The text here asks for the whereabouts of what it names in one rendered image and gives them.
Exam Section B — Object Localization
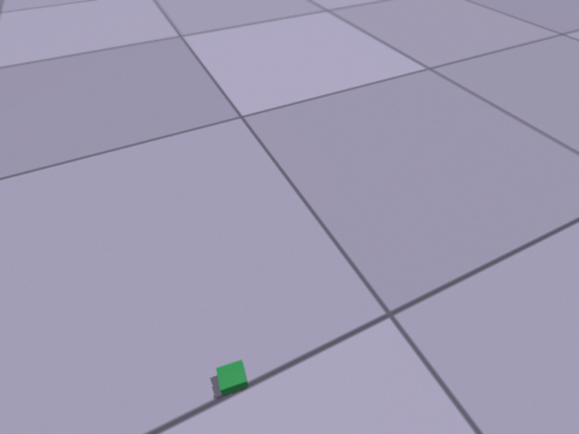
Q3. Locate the small box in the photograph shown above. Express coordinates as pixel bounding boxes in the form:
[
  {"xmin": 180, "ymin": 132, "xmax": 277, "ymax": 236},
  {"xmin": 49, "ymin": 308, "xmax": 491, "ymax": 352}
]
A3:
[{"xmin": 216, "ymin": 360, "xmax": 249, "ymax": 396}]

